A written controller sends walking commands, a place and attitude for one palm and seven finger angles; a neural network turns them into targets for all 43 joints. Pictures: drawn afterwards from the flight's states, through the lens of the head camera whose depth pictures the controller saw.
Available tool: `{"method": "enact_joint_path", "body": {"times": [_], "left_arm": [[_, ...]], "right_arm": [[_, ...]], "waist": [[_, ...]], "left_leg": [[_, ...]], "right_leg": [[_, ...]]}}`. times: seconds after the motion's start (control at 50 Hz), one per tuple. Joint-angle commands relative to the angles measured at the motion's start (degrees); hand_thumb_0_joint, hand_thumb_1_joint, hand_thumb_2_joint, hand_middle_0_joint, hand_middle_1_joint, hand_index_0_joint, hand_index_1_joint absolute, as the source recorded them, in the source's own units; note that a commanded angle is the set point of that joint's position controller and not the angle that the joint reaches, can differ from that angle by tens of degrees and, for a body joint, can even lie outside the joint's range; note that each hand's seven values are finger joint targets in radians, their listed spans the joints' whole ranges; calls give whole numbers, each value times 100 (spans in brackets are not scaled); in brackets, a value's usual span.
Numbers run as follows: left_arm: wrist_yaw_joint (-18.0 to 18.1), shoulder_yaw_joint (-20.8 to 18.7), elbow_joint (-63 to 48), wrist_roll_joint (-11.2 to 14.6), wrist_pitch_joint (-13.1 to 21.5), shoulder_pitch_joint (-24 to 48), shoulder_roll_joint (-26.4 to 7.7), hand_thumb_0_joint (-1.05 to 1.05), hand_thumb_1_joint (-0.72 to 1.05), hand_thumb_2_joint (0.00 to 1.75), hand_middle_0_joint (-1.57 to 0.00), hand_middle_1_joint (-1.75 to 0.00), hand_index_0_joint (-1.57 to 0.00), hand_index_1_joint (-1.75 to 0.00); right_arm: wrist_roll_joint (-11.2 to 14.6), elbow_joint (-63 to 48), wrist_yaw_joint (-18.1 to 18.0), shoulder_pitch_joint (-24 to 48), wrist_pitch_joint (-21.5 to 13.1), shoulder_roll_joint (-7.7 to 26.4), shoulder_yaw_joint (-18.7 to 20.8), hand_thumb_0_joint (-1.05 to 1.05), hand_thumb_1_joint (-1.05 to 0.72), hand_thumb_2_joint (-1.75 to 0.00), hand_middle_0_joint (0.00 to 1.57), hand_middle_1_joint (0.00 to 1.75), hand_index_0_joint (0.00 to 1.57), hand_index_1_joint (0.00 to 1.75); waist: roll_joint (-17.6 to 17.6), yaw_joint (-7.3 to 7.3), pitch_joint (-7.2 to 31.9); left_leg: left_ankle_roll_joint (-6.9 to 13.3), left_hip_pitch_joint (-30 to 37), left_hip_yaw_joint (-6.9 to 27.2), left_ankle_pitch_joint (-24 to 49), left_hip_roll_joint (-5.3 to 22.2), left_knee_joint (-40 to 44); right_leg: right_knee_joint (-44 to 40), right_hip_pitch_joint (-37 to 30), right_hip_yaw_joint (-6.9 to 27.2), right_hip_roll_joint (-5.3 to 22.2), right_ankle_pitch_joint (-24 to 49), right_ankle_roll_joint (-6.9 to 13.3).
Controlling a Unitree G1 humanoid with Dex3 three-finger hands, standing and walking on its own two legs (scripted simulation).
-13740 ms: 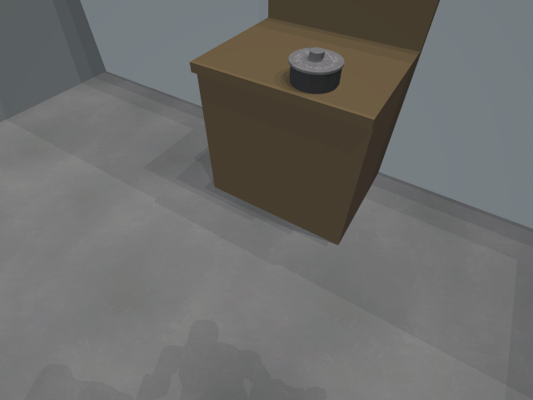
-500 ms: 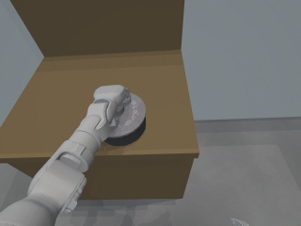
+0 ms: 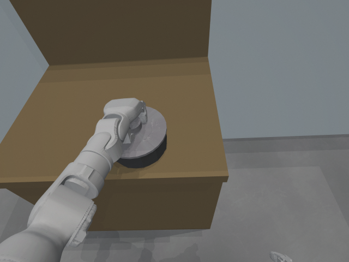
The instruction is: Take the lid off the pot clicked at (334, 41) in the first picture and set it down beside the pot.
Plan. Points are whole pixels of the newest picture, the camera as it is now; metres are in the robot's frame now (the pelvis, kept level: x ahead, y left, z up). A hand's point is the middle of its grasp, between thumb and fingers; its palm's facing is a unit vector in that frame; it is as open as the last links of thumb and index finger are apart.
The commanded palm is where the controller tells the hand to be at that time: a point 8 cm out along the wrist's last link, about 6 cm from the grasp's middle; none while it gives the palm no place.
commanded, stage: close the fingers and squeeze the knob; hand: left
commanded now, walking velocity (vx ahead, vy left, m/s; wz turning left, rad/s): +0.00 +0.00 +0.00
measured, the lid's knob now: (132, 124) +0.46 +0.12 +0.03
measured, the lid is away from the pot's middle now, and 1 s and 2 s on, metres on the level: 0.00 0.01 0.01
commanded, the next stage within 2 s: lift the lid straight up in 0.90 s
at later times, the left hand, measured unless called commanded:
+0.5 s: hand (127, 128) +0.43 +0.12 +0.05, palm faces -0.33 -0.05 -0.94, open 8.0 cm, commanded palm +0.42 +0.13 +0.12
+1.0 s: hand (128, 128) +0.43 +0.12 +0.05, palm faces -0.32 -0.05 -0.94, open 8.0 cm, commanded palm +0.42 +0.12 +0.12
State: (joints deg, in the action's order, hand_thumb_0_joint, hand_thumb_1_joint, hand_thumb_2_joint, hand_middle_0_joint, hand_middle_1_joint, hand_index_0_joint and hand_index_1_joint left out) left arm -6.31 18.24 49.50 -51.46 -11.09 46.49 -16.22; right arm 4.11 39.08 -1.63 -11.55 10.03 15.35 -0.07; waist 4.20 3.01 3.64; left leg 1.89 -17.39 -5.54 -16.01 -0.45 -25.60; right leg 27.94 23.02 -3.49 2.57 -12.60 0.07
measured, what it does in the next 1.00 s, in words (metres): stands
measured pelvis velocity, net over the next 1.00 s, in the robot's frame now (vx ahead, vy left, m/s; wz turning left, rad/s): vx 0.00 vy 0.01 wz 0.00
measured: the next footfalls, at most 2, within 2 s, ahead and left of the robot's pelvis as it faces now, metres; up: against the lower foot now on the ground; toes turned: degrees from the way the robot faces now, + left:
none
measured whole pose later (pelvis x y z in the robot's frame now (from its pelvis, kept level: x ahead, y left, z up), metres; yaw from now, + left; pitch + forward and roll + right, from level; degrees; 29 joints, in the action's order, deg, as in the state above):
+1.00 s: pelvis +0.00 +0.01 +0.00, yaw +0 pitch +8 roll +1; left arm -5.9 19.5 48.9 -51.2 -12.7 46.5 -15.3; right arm 4.1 39.5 -1.3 -11.1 10.3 15.0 -0.4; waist 4.3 2.8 3.7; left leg 2.3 -17.2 -5.4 -16.1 -0.9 -25.6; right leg 27.8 22.7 -3.4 2.9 -12.6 -0.3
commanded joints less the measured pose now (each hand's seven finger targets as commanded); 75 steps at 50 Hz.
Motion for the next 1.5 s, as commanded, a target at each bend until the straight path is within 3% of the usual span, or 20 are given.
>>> {"method": "enact_joint_path", "body": {"times": [0.0,0.12,0.14,0.18,0.24,0.4,0.46,0.5,0.54,0.7,0.74,0.78,0.84,0.98,1.02,1.06,1.2,1.3,1.36,1.48], "left_arm": [[227,-514,-1407,-73,47,2622,-1165,0,20,97,-67,-95,-67,-95],[260,-364,-1143,-56,-88,2417,-938,0,28,90,-71,-99,-71,-99],[275,-594,-1253,-54,-74,2504,-1219,0,29,89,-72,-99,-72,-99],[259,-231,-1237,-89,-91,2667,-836,0,32,86,-73,-100,-73,-100],[264,-526,-1119,-87,-85,2520,-1115,0,37,81,-76,-100,-76,-100],[255,-273,-1150,-78,-89,2642,-805,0,35,91,-73,-97,-72,-96],[256,-482,-970,-76,-90,2576,-1048,0,36,93,-73,-97,-73,-96],[248,-256,-971,-104,-98,2761,-804,0,38,94,-74,-97,-74,-96],[269,-541,-1146,-103,-55,2780,-1141,0,39,95,-75,-98,-75,-96],[287,-211,-1280,-93,-131,2769,-742,0,46,99,-79,-99,-79,-98],[300,-411,-1306,-83,-133,2726,-943,0,48,100,-80,-100,-80,-98],[285,-141,-1288,-69,-161,2787,-653,0,50,101,-81,-100,-80,-99],[281,-484,-1128,-35,-167,2643,-1011,0,54,102,-82,-100,-82,-100],[218,-157,-991,-79,-147,2860,-709,0,58,104,-84,-101,-84,-101],[231,-447,-1262,-92,-103,2996,-1100,0,58,104,-84,-101,-84,-101],[218,-378,-1611,-47,-42,3149,-1040,0,58,104,-84,-101,-84,-101],[261,-601,-1888,-32,-74,3336,-1401,0,59,104,-85,-102,-84,-101],[215,-388,-1792,-27,-221,2863,-1070,0,59,104,-85,-102,-84,-101],[164,-267,-2291,9,-258,3250,-1010,0,59,104,-85,-102,-84,-101],[-2,-436,-2193,10,-415,3207,-1275,0,59,104,-85,-102,-84,-101]], "right_arm": [[-45,-708,-6,277,-201,612,175,0,-90,-90,20,30,20,30],[-12,-632,62,301,-145,637,179,0,-90,-90,20,30,20,30],[-15,-655,47,319,-133,670,165,0,-90,-90,20,30,20,30],[-13,-653,32,335,-152,607,160,0,-90,-90,20,30,20,30],[-25,-655,24,315,-162,633,149,0,-90,-90,20,30,20,30],[-36,-648,54,281,-146,606,157,0,-90,-90,20,30,20,30],[-41,-641,19,299,-141,637,141,0,-90,-90,20,30,20,30],[-30,-616,6,288,-136,608,146,0,-90,-90,20,30,20,30],[-46,-653,0,302,-151,631,142,0,-90,-90,20,30,20,30],[-33,-633,62,296,-154,604,173,0,-90,-90,20,30,20,30],[-42,-653,50,324,-153,630,165,0,-90,-90,20,30,20,30],[-32,-641,60,323,-171,599,168,0,-90,-90,20,30,20,30],[-45,-634,23,315,-176,641,163,0,-90,-90,20,30,20,30],[-19,-592,-4,282,-172,622,149,0,-90,-90,20,30,20,30],[-42,-602,-20,273,-198,639,151,0,-90,-90,20,30,20,30],[-53,-669,-29,328,-233,590,154,0,-90,-90,20,30,20,30],[-23,-639,-43,334,-317,602,125,0,-90,-90,20,30,20,30],[-24,-626,34,416,-346,569,128,0,-90,-90,20,30,20,30],[-4,-700,83,551,-358,560,134,0,-90,-90,20,30,20,30],[6,-682,82,654,-305,589,87,0,-90,-90,20,30,20,30]], "waist": [[-696,8,2452],[-748,41,1978],[-783,-14,2100],[-612,67,2119],[-729,4,2164],[-684,58,2173],[-785,22,2111],[-756,80,2058],[-671,-2,2211],[-587,70,2189],[-622,17,2298],[-540,72,2214],[-740,9,2207],[-746,117,2022],[-584,51,2299],[-531,62,2532],[-550,23,2544],[-543,-2,2417],[-451,18,2502],[-686,-34,2297]], "left_leg": [[199,475,320,2029,-84,108],[160,464,343,1907,-30,133],[161,389,371,1872,-36,163],[168,512,355,1900,-52,150],[157,455,394,2042,-45,125],[144,613,407,2203,-14,85],[156,432,365,2003,-38,114],[158,462,350,1943,-36,120],[158,454,393,2059,-40,121],[147,650,417,2208,2,100],[150,623,438,2247,-8,100],[141,675,442,2122,-9,111],[158,491,410,1989,-35,129],[170,464,375,1820,-41,142],[173,597,386,1959,-49,137],[184,712,408,2081,-59,122],[193,786,453,2296,-49,176],[167,910,481,2614,-22,148],[166,1014,509,2592,-27,162],[168,815,482,2316,-59,243]], "right_leg": [[-21,-1700,232,-150,2394,177],[-62,-1274,145,-199,2052,188],[-57,-1428,164,-184,2035,198],[-39,-1315,149,-191,2037,198],[-19,-1399,158,-191,2119,208],[10,-1234,113,-203,2136,200],[-16,-1366,167,-190,2131,200],[-16,-1253,138,-198,2064,200],[-6,-1428,179,-176,2151,220],[-9,-1227,128,-206,2131,211],[-1,-1334,138,-205,2146,221],[-11,-1197,112,-207,2013,212],[-38,-1410,151,-197,2064,211],[-59,-1252,144,-201,1970,198],[-34,-1413,185,-185,2116,210],[-33,-1561,198,-169,2254,193],[-66,-1726,202,-166,2491,196],[-76,-1616,153,-181,2563,192],[-68,-1619,150,-173,2494,198],[-101,-1774,152,-153,2480,200]]}}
